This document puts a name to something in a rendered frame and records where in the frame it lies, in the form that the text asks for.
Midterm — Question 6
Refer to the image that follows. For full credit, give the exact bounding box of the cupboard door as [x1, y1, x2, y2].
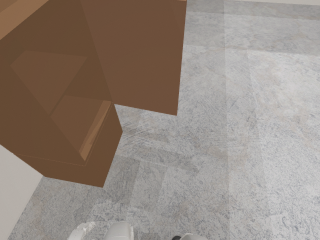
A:
[80, 0, 187, 116]

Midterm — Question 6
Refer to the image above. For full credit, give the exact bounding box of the robot left thigh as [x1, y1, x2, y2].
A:
[103, 222, 134, 240]

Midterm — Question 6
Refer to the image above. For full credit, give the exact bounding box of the robot left hand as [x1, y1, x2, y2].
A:
[67, 221, 96, 240]

